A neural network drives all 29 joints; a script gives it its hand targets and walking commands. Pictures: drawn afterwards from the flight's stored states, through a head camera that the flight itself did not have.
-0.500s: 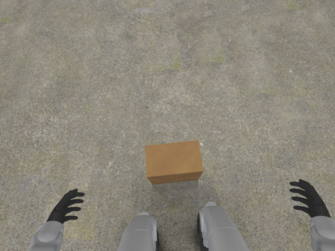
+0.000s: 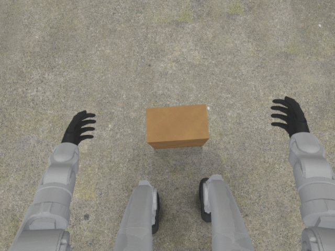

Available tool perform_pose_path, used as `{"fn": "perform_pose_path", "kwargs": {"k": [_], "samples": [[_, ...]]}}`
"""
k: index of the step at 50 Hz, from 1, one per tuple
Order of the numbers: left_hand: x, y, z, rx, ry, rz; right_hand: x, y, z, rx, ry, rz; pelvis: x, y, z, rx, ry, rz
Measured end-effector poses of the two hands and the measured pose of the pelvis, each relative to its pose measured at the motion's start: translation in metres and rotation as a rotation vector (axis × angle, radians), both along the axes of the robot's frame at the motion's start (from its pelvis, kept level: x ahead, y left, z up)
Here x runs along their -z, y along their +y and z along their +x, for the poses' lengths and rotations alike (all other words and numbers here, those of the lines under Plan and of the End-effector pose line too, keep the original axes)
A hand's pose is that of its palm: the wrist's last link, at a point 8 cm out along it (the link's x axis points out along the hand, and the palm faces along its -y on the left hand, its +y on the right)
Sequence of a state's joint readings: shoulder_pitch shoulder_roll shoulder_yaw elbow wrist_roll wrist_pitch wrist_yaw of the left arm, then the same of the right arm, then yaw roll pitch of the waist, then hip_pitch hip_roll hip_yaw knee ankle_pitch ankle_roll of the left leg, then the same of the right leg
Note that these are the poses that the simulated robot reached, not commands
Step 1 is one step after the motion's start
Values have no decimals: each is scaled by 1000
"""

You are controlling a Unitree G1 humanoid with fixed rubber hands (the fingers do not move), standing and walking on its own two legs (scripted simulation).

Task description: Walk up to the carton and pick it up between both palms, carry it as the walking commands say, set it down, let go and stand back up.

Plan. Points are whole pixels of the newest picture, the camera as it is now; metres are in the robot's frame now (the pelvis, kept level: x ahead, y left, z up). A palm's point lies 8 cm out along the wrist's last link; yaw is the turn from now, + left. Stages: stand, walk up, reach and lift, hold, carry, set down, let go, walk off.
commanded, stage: reach and lift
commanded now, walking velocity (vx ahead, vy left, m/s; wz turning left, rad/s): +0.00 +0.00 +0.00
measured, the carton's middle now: (177, 129) +0.46 +0.03 -0.55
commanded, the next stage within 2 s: none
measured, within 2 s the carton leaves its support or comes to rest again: neither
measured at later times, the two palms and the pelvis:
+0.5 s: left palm (96, 101) +0.45 +0.26 -0.14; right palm (261, 84) +0.50 -0.20 -0.13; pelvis -0.01 -0.01 -0.04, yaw +2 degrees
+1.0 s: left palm (108, 116) +0.44 +0.26 -0.24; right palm (247, 103) +0.48 -0.20 -0.24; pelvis -0.04 -0.01 -0.11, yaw +5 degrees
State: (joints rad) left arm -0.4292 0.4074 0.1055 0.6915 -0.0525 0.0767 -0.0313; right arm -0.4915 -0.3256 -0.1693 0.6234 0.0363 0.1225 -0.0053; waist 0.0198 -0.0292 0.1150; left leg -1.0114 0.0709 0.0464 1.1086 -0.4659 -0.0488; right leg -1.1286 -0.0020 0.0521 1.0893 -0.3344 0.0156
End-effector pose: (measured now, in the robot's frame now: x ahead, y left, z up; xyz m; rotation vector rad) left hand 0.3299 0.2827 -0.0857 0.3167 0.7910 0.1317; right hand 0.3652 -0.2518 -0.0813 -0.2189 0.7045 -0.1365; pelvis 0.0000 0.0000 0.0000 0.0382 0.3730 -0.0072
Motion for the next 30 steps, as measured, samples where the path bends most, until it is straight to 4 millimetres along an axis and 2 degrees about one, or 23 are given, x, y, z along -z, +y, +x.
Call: {"fn": "perform_pose_path", "kwargs": {"k": [10, 20, 23, 30], "samples": [[16, -22, 56, -2, -57, -61, 20, 26, 66, -12, -44, 40, 24, -10, -23, -10, 107, 19], [37, -28, 112, -41, -117, -108, 37, 50, 125, -33, -106, 69, 36, -12, -20, -17, 236, 24], [47, -27, 120, -50, -109, -117, 43, 52, 134, -35, -107, 69, 36, -11, -15, -18, 261, 23], [62, -22, 126, -58, -117, -131, 55, 55, 141, -38, -114, 67, 36, -7, -7, -21, 285, 17]]}}
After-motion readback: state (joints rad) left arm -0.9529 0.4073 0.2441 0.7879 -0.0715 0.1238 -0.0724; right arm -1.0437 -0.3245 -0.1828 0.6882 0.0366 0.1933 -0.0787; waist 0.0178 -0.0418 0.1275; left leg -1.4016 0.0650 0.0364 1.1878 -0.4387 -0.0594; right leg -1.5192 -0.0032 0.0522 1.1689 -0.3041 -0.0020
